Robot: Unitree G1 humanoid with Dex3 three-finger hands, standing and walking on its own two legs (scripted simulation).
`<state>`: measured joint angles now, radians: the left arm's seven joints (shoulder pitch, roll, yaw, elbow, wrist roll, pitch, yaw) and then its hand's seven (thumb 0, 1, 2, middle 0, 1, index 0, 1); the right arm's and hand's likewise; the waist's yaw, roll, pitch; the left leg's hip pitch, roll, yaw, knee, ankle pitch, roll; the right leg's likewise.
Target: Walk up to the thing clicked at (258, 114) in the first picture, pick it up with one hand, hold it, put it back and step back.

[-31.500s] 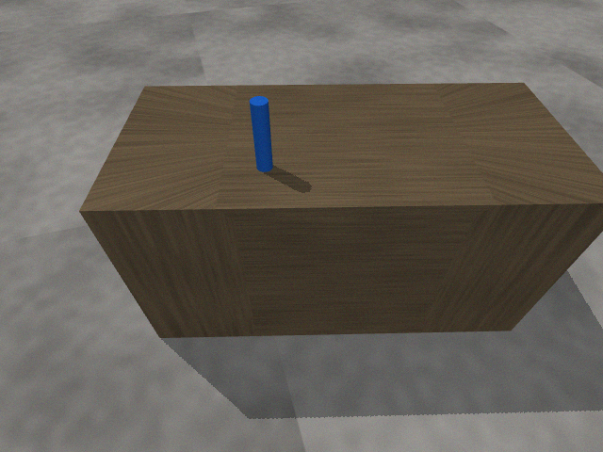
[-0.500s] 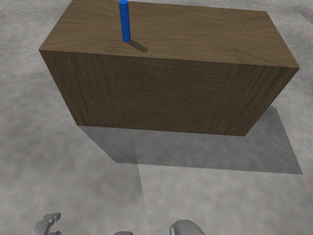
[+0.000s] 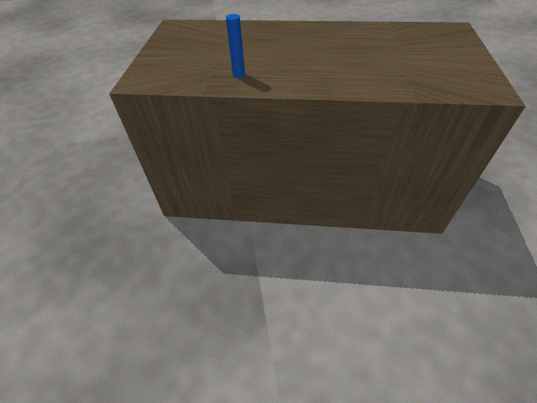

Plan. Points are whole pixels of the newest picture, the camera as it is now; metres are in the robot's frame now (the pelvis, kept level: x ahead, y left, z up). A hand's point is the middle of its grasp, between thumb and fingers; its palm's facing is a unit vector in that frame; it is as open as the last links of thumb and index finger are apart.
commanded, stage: step back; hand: left
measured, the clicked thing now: (236, 47) +1.11 +0.19 -0.02
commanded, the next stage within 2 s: stand in 0.80 s
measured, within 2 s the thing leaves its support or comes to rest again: neither
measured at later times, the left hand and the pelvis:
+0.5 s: hand out of the picture +0.12 +0.26 -0.14, palm faces +0.03 -0.93 -0.37, open 7.4 cm; pelvis +0.03 +0.00 +0.01, yaw +1 degrees
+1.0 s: hand out of the picture +0.15 +0.28 -0.13, palm faces +0.00 -0.94 -0.34, open 7.4 cm; pelvis +0.05 +0.02 +0.02, yaw +0 degrees
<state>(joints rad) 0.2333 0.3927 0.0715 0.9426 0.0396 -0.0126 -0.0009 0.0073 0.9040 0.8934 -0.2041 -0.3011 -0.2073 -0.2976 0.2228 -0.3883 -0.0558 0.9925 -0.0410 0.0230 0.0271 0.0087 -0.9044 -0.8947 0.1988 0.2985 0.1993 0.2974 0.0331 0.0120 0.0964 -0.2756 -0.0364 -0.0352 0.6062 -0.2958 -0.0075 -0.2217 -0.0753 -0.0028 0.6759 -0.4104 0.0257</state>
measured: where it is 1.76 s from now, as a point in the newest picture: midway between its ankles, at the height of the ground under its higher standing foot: outside the picture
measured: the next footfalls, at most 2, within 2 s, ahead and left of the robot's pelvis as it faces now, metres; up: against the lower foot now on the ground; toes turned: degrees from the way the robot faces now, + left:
none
